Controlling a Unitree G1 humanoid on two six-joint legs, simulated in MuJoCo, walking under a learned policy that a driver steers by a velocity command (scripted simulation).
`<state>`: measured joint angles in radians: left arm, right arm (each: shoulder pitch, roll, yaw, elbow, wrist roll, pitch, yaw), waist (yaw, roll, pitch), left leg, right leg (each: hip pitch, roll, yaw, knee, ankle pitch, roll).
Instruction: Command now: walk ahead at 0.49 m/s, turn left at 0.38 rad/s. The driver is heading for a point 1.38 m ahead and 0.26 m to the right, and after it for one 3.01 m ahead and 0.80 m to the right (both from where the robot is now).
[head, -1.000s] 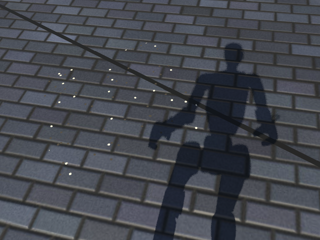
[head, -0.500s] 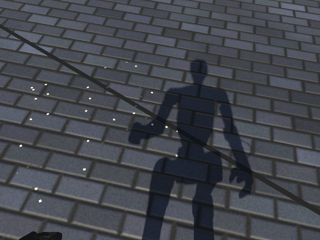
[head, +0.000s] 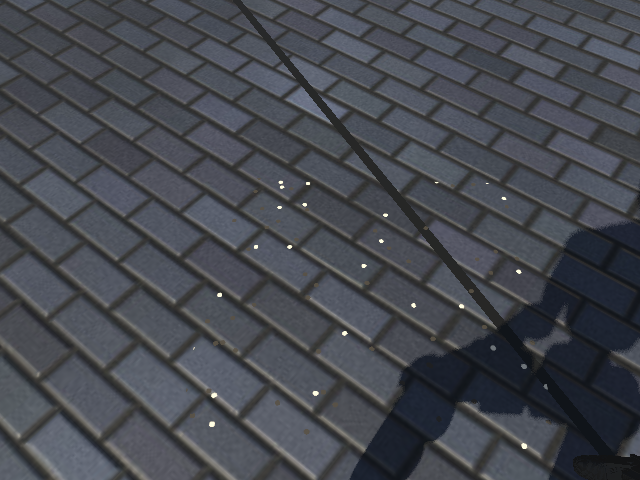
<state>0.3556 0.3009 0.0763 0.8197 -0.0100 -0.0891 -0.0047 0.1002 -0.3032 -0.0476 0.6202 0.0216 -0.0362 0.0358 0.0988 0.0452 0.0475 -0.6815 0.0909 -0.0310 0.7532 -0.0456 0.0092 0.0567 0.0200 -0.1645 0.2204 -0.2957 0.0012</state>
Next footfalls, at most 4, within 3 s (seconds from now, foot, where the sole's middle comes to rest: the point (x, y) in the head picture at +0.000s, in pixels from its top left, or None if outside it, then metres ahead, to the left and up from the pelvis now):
0.12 left None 0.26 0.13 -0.77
0.66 right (424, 452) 0.53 -0.13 -0.77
1.14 left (388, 307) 0.87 -0.04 -0.77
1.64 right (502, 262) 1.03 -0.33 -0.77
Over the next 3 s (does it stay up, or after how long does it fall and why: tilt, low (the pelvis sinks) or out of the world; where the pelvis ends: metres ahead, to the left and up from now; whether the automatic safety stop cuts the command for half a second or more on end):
stays up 1.63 -0.25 0.01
